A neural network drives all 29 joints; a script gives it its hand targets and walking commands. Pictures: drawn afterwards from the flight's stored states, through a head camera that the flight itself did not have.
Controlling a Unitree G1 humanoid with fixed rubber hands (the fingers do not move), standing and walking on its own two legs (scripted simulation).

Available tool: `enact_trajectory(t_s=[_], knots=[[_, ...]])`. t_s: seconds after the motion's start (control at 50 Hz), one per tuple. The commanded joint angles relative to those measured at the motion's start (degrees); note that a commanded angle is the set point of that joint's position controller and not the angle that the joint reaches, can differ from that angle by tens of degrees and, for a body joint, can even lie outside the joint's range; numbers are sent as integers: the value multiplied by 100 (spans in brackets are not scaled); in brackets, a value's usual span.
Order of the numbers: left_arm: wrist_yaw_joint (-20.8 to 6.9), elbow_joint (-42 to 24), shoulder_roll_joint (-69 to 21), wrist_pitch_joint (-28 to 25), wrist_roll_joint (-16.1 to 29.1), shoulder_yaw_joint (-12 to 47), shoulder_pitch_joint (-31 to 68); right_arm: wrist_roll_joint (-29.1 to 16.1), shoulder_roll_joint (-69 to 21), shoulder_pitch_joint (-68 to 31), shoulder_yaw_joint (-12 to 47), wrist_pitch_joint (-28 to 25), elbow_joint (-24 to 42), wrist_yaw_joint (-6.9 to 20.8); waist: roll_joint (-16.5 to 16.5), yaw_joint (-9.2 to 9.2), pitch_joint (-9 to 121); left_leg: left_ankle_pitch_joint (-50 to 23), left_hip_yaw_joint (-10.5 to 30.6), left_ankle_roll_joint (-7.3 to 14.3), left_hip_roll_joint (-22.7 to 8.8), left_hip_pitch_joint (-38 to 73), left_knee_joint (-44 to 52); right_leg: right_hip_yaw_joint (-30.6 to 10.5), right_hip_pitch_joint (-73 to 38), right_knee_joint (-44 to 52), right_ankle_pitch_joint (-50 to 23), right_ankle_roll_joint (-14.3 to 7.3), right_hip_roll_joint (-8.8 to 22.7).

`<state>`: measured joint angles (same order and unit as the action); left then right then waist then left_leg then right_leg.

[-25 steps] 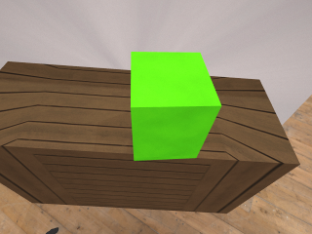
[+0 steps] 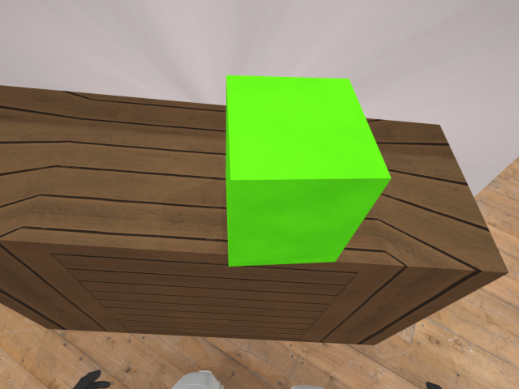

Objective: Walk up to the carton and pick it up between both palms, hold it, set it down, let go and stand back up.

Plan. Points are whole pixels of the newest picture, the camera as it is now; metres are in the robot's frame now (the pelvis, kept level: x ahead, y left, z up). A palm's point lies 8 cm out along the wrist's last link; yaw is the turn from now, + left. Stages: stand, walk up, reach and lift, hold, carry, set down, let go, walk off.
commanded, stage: walk up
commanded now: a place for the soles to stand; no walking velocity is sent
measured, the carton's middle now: (285, 177) +0.43 -0.03 +0.05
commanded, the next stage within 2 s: reach and lift in 1.02 s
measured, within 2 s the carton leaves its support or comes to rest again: neither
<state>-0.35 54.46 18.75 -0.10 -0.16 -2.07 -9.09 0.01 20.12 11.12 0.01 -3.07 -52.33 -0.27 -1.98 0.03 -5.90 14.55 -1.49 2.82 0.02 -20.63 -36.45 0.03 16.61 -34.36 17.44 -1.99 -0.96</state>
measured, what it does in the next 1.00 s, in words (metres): stands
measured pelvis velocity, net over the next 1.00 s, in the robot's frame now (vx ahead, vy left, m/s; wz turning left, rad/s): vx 0.00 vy -0.03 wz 0.00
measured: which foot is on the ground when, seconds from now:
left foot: down 0.00-1.00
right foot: down 0.00-1.00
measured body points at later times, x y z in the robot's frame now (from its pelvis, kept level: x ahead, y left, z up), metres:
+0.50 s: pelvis +0.00 -0.03 +0.00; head +0.03 -0.01 +0.45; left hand +0.10 +0.26 -0.13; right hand +0.11 -0.32 -0.11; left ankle +0.05 +0.09 -0.73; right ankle +0.02 -0.13 -0.73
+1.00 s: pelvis +0.00 -0.03 +0.00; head +0.04 -0.02 +0.45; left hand +0.11 +0.26 -0.13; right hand +0.11 -0.32 -0.11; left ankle +0.05 +0.09 -0.73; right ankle +0.02 -0.13 -0.73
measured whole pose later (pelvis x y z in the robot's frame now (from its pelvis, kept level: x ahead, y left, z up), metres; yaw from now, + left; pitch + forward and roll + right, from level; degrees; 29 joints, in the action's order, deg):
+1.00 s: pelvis +0.00 -0.03 +0.00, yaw +0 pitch -1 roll +1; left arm -0.4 54.5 18.7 -0.9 -0.2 -2.1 -6.2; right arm 0.0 19.8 7.9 0.0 -2.6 -52.5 -0.3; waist -2.0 0.0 -5.8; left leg 12.4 -1.5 1.0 0.2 -18.3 -31.8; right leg 0.0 16.5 -34.3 16.6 -1.3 -0.6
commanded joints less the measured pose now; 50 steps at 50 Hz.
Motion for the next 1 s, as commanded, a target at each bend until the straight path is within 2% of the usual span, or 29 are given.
enact_trajectory(t_s=[0.0,0.02,0.06,0.08,0.1,0.14,0.18,0.2,0.26,0.28,0.32,0.38,0.4,0.5,0.52,0.54,0.56,0.58,0.6,0.68,0.74,0.76,0.8,0.82,0.84,0.86,0.9,0.96,0.98], knots=[[36,-131,1296,-152,-103,-227,202,47,1199,-494,-288,-80,170,-84,534,54,941,-214,929,57,-682,629,1184,-948,-628,1008,-418,-217,690],[10,-134,1264,-137,-106,-215,281,39,1217,-555,-299,-70,165,-75,543,103,868,254,1016,95,-781,569,1326,-919,-402,1102,-8,-237,665],[-13,-60,1343,-144,-114,-169,243,71,1260,-567,-276,-37,20,-57,388,56,587,961,961,71,-645,474,1346,-1028,-140,1293,424,-259,681],[-23,-109,1272,-158,-123,-181,226,98,1221,-527,-299,-44,54,-49,338,8,751,793,917,57,-672,677,1264,-958,-179,1261,524,-264,682],[-37,-111,1253,-152,-118,-160,311,116,1236,-398,-311,-48,-32,-60,52,-35,660,1094,1053,55,-658,585,1408,-859,-40,1280,763,-237,608],[-34,-89,1242,-154,-137,-146,304,84,1281,-588,-304,-53,1,-29,169,10,761,1050,1270,117,-799,574,1549,-891,-248,1274,642,-237,608],[-21,-76,1256,-175,-130,-168,284,101,1214,-659,-320,-78,-49,-28,166,40,710,642,1007,87,-641,635,1405,-971,-231,1326,281,-201,683],[-26,-104,1250,-185,-101,-181,355,91,1147,-612,-277,-86,-28,-26,400,29,940,540,881,45,-611,725,1397,-1043,-361,1267,242,-238,741],[-16,-81,1313,-199,-122,-160,332,70,1180,-724,-276,-81,-47,-27,212,64,1023,-153,852,28,-644,1042,1189,-956,-259,1243,-200,-187,722],[-20,-84,1399,-212,-141,-231,282,35,1149,-626,-264,-66,-28,-28,9,53,1120,-330,715,27,-623,972,1018,-1040,-434,1268,-319,-192,773],[-24,-91,1294,-207,-104,-175,357,31,1162,-574,-262,-69,-78,-49,-60,21,1074,-195,611,-36,-489,1098,1019,-1107,-285,1402,-225,-242,816],[-1,-129,1321,-182,-105,-162,383,97,1203,-643,-258,-45,-45,-39,199,43,1041,168,736,22,-590,1066,1240,-1128,-182,1393,177,-222,806],[-22,-101,1304,-174,-106,-170,476,60,1208,-626,-241,-47,-74,-21,-57,15,845,407,840,-2,-612,904,1322,-1125,-142,1485,332,-181,767],[-38,-154,1315,-196,-125,-175,529,81,1127,-549,-267,-28,-44,-5,13,-29,988,98,612,-20,-451,1127,1163,-1196,-97,1630,298,-208,847],[-18,-97,1368,-199,-176,-215,496,78,1154,-500,-290,-23,-44,3,-142,-55,1014,65,591,-31,-452,1062,1130,-1189,-234,1591,204,-235,830],[-12,-156,1401,-195,-134,-204,604,75,1138,-495,-294,-21,-62,-14,-69,-85,943,-120,596,-22,-502,1045,1121,-1172,-121,1520,129,-214,875],[-12,-120,1321,-188,-133,-185,475,80,1166,-607,-289,-22,-64,-3,-84,-5,1027,-154,613,-13,-502,1193,1045,-1182,-110,1621,49,-176,875],[-6,-123,1337,-194,-149,-182,469,68,1167,-628,-286,-23,2,-17,105,-19,1082,-178,590,-41,-542,1160,1107,-1228,-236,1566,-104,-167,876],[-15,-125,1410,-207,-176,-205,506,35,1110,-513,-253,-19,-2,-20,-87,-39,1061,-140,571,-78,-529,1045,1112,-1130,-354,1477,-157,-196,837],[-4,-163,1269,-182,-140,-159,508,76,1167,-616,-306,-22,-19,-9,-19,-20,1139,-91,662,21,-586,1090,1124,-1117,-312,1549,-112,-172,851],[-12,-149,1389,-173,-129,-176,586,52,1207,-587,-261,-21,-29,-10,-193,-14,1060,-344,624,-42,-524,1098,1098,-1103,-308,1514,-224,-156,871],[-18,-249,1296,-160,-149,-169,664,89,1204,-498,-289,-36,-16,-20,-133,-34,1339,-352,599,30,-541,1194,1097,-1146,-427,1496,-255,-171,829],[-14,-209,1347,-193,-139,-180,633,67,1131,-608,-273,-29,11,-36,72,-15,1166,-492,525,-10,-590,1145,1037,-1106,-330,1470,-457,-166,908],[-19,-214,1268,-197,-131,-187,597,64,1174,-549,-260,-34,-33,-13,5,54,1370,-483,589,-10,-553,1179,1101,-1089,-532,1404,-481,-168,833],[-21,-253,1288,-197,-128,-174,697,77,1144,-489,-259,-35,-86,-8,79,-33,1312,-501,543,-2,-582,1130,1198,-1086,-487,1323,-421,-165,786],[-9,-215,1347,-169,-120,-173,589,121,1212,-554,-281,-47,-92,-32,149,28,1371,-558,592,-7,-541,1211,1145,-1074,-467,1357,-450,-155,802],[-17,-162,1323,-159,-141,-198,515,50,1167,-640,-255,-33,12,-20,-199,57,1314,-364,645,39,-653,1060,1106,-1101,-533,1474,-394,-150,868],[-20,-220,1308,-169,-132,-194,574,61,1097,-670,-273,-29,53,-31,189,37,1363,-257,519,-22,-571,983,1098,-1113,-579,1453,-312,-169,886],[-2,-160,1416,-192,-151,-238,663,30,1134,-656,-226,-7,5,-17,7,3,1096,-225,515,-46,-533,834,1042,-1152,-534,1467,-468,-76,951]])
